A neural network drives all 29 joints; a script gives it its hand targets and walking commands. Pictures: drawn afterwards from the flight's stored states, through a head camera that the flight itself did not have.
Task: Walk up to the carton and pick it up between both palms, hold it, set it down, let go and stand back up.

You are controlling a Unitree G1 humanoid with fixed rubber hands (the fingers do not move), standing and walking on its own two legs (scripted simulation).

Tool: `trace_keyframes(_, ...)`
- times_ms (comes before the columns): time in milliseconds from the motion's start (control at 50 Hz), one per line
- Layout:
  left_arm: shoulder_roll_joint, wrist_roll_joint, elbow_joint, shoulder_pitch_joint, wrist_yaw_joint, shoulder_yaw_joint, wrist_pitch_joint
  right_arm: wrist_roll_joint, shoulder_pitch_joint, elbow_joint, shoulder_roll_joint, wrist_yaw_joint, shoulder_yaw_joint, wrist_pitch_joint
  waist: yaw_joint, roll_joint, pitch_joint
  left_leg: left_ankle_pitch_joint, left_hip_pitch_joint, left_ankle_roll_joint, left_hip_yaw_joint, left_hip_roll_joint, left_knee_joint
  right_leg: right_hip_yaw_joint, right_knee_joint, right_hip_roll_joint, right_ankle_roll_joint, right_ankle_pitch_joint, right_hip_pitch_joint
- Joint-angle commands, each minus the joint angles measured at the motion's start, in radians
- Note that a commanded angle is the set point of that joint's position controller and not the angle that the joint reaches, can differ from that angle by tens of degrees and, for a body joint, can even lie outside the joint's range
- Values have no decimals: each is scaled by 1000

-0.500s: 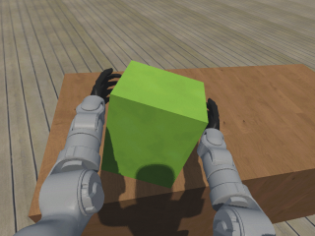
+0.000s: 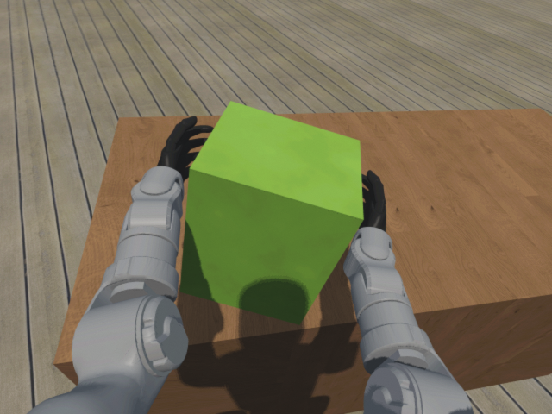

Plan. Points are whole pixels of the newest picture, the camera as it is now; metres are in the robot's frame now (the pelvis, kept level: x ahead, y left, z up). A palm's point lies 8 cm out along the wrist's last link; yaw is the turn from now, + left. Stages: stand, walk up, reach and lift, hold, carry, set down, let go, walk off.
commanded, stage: set down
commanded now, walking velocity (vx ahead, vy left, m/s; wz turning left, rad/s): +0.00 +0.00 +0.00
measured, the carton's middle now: (266, 218) +0.42 -0.01 +0.08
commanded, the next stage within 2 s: none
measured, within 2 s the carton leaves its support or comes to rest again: rests again in 1.36 s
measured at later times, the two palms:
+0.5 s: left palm (159, 184) +0.45 +0.14 +0.13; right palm (357, 222) +0.37 -0.14 +0.11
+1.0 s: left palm (157, 189) +0.44 +0.15 +0.13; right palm (355, 223) +0.37 -0.14 +0.11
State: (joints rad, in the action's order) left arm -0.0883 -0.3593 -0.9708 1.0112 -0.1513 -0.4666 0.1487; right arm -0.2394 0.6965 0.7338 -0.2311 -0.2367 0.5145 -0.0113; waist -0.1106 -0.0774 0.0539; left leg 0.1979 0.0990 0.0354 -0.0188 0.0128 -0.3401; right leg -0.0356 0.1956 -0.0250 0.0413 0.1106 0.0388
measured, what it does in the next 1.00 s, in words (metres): stands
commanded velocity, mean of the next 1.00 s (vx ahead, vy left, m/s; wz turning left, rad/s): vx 0.00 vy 0.00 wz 0.00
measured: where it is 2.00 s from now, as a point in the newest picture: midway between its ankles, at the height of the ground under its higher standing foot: outside the picture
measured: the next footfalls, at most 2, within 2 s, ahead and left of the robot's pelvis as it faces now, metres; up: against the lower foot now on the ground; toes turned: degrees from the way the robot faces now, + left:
none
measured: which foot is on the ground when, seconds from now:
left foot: down 0.00-1.00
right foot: down 0.00-1.00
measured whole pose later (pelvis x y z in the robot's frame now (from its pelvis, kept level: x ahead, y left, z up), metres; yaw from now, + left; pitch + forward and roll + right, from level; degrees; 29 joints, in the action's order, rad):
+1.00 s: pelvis +0.00 +0.00 +0.00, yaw +2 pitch -3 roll -1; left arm -0.06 -0.45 -0.87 0.95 -0.21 -0.55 0.12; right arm -0.35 0.70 0.78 -0.26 -0.22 0.58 -0.21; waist -0.09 -0.09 0.11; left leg 0.19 0.09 0.03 0.01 0.02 -0.34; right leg -0.06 0.20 -0.03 0.04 0.12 0.02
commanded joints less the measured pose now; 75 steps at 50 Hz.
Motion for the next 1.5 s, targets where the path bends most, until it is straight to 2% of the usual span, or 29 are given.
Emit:
trace_keyframes(0,513,-4,-54,392,-142,196,11,-40,661,-115,-366,116,-306,-87,-28,135,-385,-240,-85,-85,-87,2,37,-88,42,57,6,-222,-145)
trace_keyframes(140,518,-27,-43,363,-144,185,2,-68,602,-76,-364,118,-287,-109,-31,137,-364,-299,-127,-95,-87,-4,24,-102,36,65,8,-215,-116)
trace_keyframes(640,531,-78,7,286,-152,193,-16,-131,432,68,-349,105,-216,-181,-55,162,-276,-349,-162,-119,-86,-10,6,-131,20,74,16,-161,-47)
trace_keyframes(820,511,-97,6,283,-151,159,-23,-153,414,78,-341,108,-185,-182,-46,140,-233,-236,-116,-102,-92,-5,38,-132,18,67,24,-114,-57)
trace_keyframes(1040,473,-112,10,257,-149,127,-33,-170,367,92,-308,111,-157,-181,-48,133,-201,-245,-136,-101,-91,-8,38,-132,16,68,28,-112,-47)
trace_keyframes(1120,411,-110,16,255,-138,114,-42,-166,345,95,-255,107,-144,-179,-45,128,-196,-219,-129,-97,-95,-6,44,-130,19,67,31,-103,-44)
trace_keyframes(1160,318,-86,24,249,-116,114,-53,-151,319,101,-161,93,-122,-180,-54,132,-196,-220,-134,-101,-92,-9,40,-127,27,69,31,-100,-32)
trace_keyframes(1200,109,-34,50,240,-62,119,-74,-105,262,118,31,53,-91,-183,-67,134,-205,-206,-124,-102,-92,-10,30,-116,43,70,31,-107,-18)
trace_keyframes(1240,-48,104,55,273,19,254,-101,8,284,146,153,-7,-152,-184,-89,151,-255,-172,-68,-98,-78,-16,6,-94,68,78,18,-141,11)
trace_keyframes(1260,-72,180,41,312,53,317,-111,66,330,147,151,-32,-192,-177,-96,156,-294,-151,-23,-92,-69,-20,-6,-82,80,76,10,-163,28)
trace_keyframes(1300,-100,297,-7,378,98,383,-131,140,425,110,147,-62,-234,-166,-92,167,-427,-148,43,-87,-62,-18,-42,-64,117,70,2,-231,57)
trace_keyframes(1360,-173,415,-18,451,137,417,-173,208,523,1,193,-86,-266,-174,-62,182,-738,-316,51,-101,-54,-14,-137,-50,187,74,1,-400,49)
trace_keyframes(1400,-220,454,-5,479,153,414,-203,239,546,-49,219,-96,-285,-184,-46,188,-906,-454,35,-112,-50,-11,-199,-44,228,77,5,-511,39)
trace_keyframes(1440,-255,465,-20,481,157,409,-215,264,544,-44,237,-95,-307,-178,-36,192,-953,-541,21,-118,-40,-12,-233,-42,255,80,4,-561,47)
trace_keyframes(1480,-288,460,-39,477,153,395,-212,294,535,-15,257,-92,-329,-159,-28,193,-923,-563,16,-119,-35,-13,-239,-37,263,78,3,-562,55)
